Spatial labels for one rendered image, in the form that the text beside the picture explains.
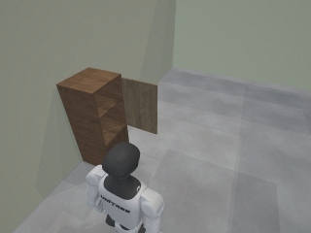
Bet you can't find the robot left thigh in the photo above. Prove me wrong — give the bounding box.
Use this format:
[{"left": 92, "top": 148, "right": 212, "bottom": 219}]
[{"left": 105, "top": 215, "right": 115, "bottom": 227}]

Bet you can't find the cupboard door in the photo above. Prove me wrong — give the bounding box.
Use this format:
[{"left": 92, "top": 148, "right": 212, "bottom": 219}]
[{"left": 121, "top": 77, "right": 157, "bottom": 134}]

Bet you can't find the left robot hand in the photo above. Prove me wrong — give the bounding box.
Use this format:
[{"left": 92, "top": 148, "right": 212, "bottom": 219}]
[{"left": 96, "top": 207, "right": 107, "bottom": 214}]

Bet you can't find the left robot forearm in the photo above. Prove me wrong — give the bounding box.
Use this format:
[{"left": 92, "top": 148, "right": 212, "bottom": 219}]
[{"left": 90, "top": 201, "right": 104, "bottom": 210}]

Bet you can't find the robot head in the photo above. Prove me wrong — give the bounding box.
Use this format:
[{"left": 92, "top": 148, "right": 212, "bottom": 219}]
[{"left": 102, "top": 142, "right": 141, "bottom": 200}]

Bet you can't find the right robot upper arm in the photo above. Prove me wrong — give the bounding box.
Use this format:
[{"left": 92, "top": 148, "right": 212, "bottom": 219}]
[{"left": 140, "top": 188, "right": 164, "bottom": 233}]

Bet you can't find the left robot upper arm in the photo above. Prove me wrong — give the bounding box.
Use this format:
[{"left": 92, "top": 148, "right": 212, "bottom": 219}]
[{"left": 86, "top": 164, "right": 106, "bottom": 207}]

